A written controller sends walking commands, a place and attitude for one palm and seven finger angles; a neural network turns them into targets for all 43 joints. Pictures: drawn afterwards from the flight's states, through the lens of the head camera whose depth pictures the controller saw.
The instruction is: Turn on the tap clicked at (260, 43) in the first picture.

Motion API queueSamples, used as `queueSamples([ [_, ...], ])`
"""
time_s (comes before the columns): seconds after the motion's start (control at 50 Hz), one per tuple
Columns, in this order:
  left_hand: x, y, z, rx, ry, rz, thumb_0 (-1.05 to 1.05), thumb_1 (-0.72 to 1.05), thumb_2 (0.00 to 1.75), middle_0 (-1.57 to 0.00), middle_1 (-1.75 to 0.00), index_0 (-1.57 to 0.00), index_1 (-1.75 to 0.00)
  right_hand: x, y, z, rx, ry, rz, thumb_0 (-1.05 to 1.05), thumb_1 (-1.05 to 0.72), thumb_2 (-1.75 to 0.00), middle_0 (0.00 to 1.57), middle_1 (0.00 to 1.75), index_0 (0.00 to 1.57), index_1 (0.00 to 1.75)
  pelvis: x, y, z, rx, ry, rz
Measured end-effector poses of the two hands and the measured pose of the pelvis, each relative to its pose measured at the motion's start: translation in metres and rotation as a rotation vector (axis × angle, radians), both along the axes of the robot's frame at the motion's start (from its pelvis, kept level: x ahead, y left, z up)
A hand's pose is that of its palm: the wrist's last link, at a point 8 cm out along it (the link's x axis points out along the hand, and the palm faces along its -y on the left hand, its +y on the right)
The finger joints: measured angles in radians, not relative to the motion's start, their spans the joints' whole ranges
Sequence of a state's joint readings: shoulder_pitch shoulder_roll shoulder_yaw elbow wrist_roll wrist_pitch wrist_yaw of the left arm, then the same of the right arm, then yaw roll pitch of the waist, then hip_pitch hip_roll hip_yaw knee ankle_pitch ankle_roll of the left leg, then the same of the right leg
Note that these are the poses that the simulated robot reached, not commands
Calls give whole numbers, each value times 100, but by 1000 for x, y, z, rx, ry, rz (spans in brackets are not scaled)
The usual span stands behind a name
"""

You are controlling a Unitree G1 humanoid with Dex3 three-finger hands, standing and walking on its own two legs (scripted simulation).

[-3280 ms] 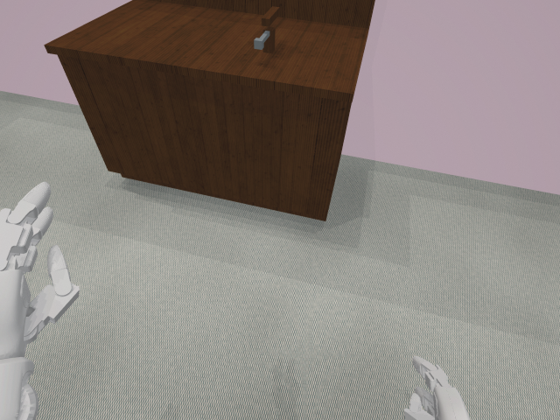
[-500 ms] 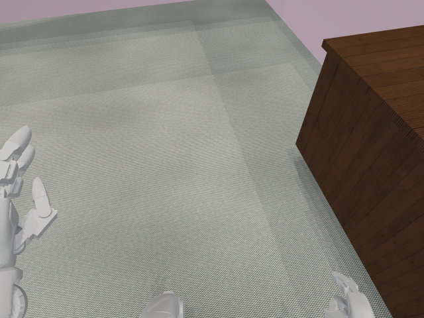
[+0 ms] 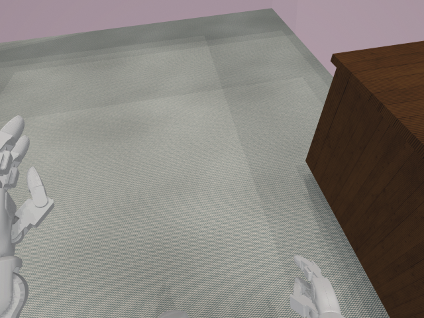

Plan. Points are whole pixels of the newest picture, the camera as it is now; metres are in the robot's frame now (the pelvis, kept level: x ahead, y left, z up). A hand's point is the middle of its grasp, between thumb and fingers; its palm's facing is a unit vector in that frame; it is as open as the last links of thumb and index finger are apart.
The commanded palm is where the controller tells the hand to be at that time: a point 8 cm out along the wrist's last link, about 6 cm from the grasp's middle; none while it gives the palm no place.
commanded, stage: turn to face it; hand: left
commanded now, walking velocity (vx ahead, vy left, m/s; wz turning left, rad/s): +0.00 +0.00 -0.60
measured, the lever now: out of the picture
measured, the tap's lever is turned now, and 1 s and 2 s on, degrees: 0 0 0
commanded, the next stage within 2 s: none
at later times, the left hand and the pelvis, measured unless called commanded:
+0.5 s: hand (108, 192) +0.24 +0.17 +0.19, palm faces +0.18 -0.90 -0.41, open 7.4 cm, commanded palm +0.20 +0.22 +0.20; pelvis -0.04 +0.00 +0.01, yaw -18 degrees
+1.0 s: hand (177, 224) +0.20 +0.07 +0.19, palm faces -0.12 -0.90 -0.42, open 7.4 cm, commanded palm +0.18 +0.13 +0.20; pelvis -0.11 -0.01 +0.01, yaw -34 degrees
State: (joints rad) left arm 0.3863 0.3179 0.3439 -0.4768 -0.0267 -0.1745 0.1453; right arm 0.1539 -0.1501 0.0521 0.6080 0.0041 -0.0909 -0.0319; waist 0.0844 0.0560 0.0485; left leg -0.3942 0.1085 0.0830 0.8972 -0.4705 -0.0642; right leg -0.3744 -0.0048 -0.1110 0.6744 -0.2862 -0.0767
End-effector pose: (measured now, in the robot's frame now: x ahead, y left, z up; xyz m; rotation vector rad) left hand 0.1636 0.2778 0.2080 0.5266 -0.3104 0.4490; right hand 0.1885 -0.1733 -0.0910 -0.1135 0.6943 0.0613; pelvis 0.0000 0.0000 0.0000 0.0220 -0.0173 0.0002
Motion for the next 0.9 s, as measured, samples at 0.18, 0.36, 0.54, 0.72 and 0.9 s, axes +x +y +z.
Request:
queueSamples([
  [0.18, 32, -36, 1, -10, 60, -196, 1, 89, 90, -22, -30, -21, -30, -46, -88, 26, -149, 52, -227, 1, -90, -89, 20, 30, 20, 30, -7, -8, 15, 32, 38, -100],
  [0.36, 35, -34, 2, 8, -13, -307, 1, 89, 90, -22, -30, -21, -30, -105, -116, 42, -245, 80, -373, 1, -91, -90, 20, 30, 20, 30, -24, 4, 10, 18, 37, -204],
  [0.54, 46, -74, -8, -8, 52, -384, 1, 90, 90, -21, -30, -21, -30, -152, -80, 17, -62, 73, -431, 1, -90, -90, 20, 30, 20, 30, -42, -5, 9, -27, 4, -347],
  [0.72, 42, -148, -5, 79, 84, -573, 1, 89, 90, -22, -30, -21, -30, -221, -102, -14, 7, 183, -534, 1, -90, -89, 21, 30, 20, 30, -81, -26, 2, -7, 6, -448],
  [0.9, 24, -156, 6, 73, 74, -640, 1, 89, 90, -22, -30, -21, -30, -288, -141, 15, -122, 217, -683, 1, -90, -90, 20, 30, 20, 30, -101, -24, 14, 38, 31, -551],
])
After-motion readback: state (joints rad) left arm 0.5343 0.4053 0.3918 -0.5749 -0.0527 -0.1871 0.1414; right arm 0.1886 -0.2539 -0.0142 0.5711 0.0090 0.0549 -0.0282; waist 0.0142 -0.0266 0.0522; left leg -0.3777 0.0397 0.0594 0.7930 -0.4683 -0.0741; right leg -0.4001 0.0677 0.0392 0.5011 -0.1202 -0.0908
